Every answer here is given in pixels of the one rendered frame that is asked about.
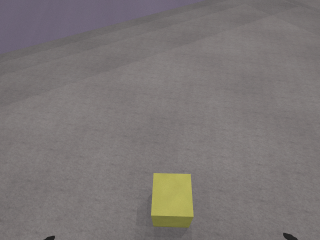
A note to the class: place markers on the carton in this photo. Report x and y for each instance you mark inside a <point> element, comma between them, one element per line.
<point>172,201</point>

